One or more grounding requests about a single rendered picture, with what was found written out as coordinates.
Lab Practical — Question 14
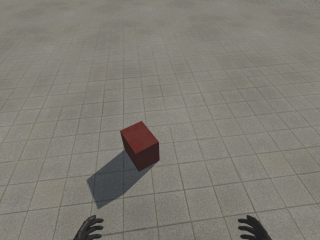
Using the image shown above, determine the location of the carton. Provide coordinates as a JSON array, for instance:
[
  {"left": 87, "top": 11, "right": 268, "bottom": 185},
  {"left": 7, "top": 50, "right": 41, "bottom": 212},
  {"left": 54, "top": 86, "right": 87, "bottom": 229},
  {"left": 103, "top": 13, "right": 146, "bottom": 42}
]
[{"left": 120, "top": 121, "right": 160, "bottom": 172}]

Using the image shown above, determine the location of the robot right hand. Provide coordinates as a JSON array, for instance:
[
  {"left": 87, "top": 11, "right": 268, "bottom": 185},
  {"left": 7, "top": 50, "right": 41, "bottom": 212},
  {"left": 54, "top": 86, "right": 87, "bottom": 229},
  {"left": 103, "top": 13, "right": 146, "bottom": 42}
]
[{"left": 238, "top": 215, "right": 272, "bottom": 240}]

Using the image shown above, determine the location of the robot left hand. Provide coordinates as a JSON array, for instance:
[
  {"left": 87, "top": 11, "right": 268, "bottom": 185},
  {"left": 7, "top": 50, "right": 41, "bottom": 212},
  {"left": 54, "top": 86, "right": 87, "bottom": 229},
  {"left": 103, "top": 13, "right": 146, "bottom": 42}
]
[{"left": 73, "top": 215, "right": 104, "bottom": 240}]

